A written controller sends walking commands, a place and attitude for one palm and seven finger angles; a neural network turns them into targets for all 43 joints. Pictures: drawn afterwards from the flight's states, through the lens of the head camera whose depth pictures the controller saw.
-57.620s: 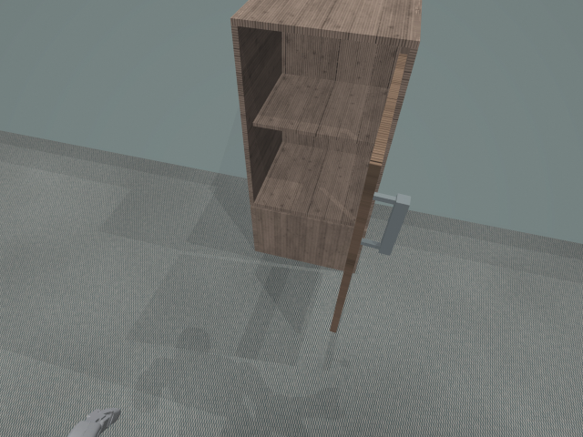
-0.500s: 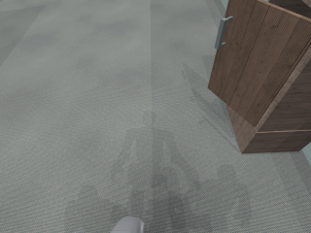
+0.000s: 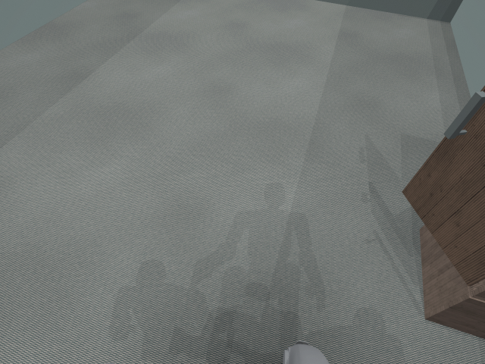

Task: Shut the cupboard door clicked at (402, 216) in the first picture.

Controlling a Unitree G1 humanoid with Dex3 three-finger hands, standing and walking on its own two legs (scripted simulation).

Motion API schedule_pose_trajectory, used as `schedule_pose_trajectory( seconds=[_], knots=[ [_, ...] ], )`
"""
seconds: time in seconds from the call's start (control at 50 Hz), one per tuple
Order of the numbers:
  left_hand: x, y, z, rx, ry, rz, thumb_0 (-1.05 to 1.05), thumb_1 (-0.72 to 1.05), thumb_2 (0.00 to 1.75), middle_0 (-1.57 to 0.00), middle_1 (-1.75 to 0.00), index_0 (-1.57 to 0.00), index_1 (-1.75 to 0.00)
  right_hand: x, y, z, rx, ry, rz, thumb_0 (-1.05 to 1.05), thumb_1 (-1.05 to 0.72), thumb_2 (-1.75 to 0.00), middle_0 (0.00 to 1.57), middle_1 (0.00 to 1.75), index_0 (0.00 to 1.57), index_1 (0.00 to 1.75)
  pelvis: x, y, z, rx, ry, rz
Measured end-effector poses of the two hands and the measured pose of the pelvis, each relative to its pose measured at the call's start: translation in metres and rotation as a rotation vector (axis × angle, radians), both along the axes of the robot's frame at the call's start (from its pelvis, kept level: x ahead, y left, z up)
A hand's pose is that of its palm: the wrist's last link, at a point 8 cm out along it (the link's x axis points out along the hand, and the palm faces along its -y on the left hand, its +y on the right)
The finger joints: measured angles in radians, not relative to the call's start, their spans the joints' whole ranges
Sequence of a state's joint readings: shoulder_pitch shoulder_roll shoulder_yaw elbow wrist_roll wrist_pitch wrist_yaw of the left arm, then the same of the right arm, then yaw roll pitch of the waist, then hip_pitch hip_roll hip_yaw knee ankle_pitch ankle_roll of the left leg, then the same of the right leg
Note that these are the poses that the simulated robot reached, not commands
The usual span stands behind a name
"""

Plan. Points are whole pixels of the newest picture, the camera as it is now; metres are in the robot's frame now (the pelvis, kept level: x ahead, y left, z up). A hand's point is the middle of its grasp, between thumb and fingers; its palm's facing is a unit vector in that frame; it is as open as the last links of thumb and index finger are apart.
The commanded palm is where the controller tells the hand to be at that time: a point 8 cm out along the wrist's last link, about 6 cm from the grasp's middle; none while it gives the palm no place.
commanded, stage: walk to a spot facing it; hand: left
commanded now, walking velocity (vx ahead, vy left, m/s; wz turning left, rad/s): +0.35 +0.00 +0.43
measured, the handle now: (470, 115) +0.77 -0.60 -0.03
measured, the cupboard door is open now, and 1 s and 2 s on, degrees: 32 32 32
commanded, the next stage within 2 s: turn to face it in 0.82 s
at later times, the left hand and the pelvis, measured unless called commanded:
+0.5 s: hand out of the picture +0.13 +0.12 -0.16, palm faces +0.33 -0.92 -0.21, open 7.3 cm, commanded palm none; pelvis +0.18 -0.05 +0.00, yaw +17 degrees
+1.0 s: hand (113, 260) +0.33 +0.31 -0.16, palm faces +0.53 -0.82 -0.20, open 7.4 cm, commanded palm none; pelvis +0.33 +0.07 +0.00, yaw +32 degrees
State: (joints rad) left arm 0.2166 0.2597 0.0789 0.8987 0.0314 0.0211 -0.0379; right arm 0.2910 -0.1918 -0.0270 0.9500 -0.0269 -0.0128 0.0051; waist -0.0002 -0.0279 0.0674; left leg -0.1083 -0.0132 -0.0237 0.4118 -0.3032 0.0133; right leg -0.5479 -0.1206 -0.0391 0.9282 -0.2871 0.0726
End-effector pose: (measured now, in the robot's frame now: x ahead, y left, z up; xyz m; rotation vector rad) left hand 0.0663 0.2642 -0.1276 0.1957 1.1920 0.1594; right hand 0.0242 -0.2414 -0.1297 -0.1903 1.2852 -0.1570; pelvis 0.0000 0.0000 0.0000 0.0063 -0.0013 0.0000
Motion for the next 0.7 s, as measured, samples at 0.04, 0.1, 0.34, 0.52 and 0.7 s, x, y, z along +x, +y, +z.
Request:
schedule_pose_trajectory(
  seconds=[0.04, 0.1, 0.34, 0.52, 0.7],
  knots=[
    [0.025, -0.008, 0.005, 0.005, -0.037, -0.008, 0.01, 0.91, 0.90, -0.20, -0.30, -0.19, -0.30, -0.002, -0.005, -0.006, 0.016, 0.043, -0.010, 0.01, -0.90, -0.89, 0.20, 0.30, 0.21, 0.30, 0.013, -0.007, -0.001, 0.007, 0.001, 0.009],
    [0.064, -0.025, 0.008, 0.019, -0.079, -0.026, 0.01, 0.90, 0.90, -0.20, -0.30, -0.19, -0.30, 0.002, -0.018, -0.018, 0.040, 0.096, -0.029, 0.01, -0.90, -0.89, 0.20, 0.30, 0.21, 0.30, 0.037, -0.022, -0.007, 0.021, 0.003, 0.020],
    [0.084, -0.083, 0.011, 0.003, -0.042, 0.162, 0.00, 0.90, 0.90, -0.20, -0.30, -0.20, -0.30, 0.149, -0.061, -0.015, 0.047, 0.077, 0.107, 0.01, -0.91, -0.89, 0.20, 0.30, 0.20, 0.30, 0.126, -0.060, 0.002, 0.025, 0.015, 0.188],
    [0.041, -0.104, -0.004, -0.064, 0.139, 0.376, 0.00, 0.92, 0.90, -0.21, -0.30, -0.20, -0.30, 0.305, -0.018, -0.004, 0.055, -0.033, 0.319, 0.01, -0.91, -0.89, 0.19, 0.30, 0.20, 0.30, 0.187, -0.051, 0.003, -0.006, 0.022, 0.317],
    [0.018, -0.098, -0.030, -0.175, 0.328, 0.545, 0.00, 0.91, 0.90, -0.21, -0.30, -0.20, -0.30, 0.455, 0.097, -0.004, 0.080, -0.213, 0.563, 0.01, -0.91, -0.89, 0.19, 0.30, 0.20, 0.30, 0.250, 0.005, -0.020, -0.014, 0.012, 0.413]
  ],
)
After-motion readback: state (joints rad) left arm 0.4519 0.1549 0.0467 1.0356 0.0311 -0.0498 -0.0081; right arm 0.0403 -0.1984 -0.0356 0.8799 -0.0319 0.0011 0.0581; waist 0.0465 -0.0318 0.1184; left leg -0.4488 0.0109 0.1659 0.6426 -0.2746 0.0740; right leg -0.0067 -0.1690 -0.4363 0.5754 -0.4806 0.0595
